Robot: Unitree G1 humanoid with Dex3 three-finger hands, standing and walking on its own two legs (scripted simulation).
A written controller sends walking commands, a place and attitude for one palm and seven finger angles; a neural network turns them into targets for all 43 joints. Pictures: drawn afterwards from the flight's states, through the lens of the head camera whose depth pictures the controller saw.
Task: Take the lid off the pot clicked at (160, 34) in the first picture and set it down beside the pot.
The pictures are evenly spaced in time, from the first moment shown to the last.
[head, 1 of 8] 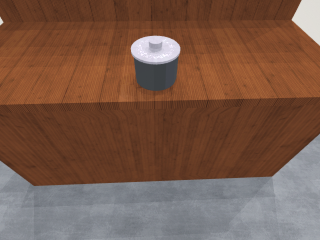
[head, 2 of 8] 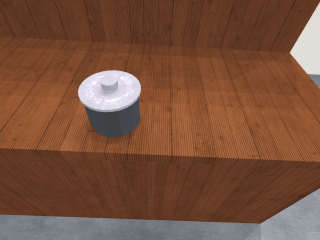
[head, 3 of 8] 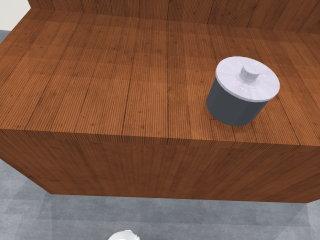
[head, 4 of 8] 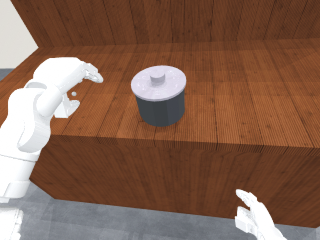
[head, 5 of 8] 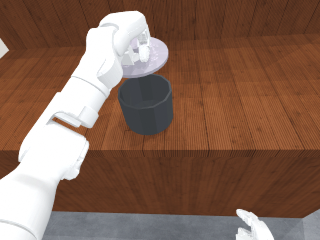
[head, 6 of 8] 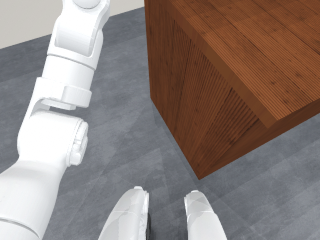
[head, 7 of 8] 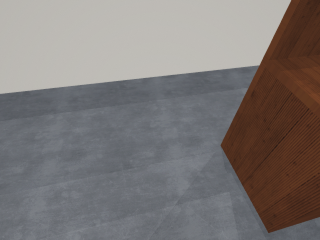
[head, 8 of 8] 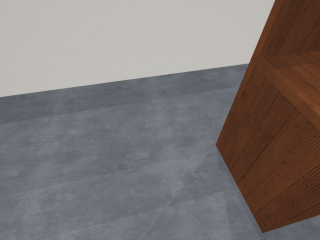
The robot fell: no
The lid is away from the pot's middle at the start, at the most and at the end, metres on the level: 0.00 0.28 0.18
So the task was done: no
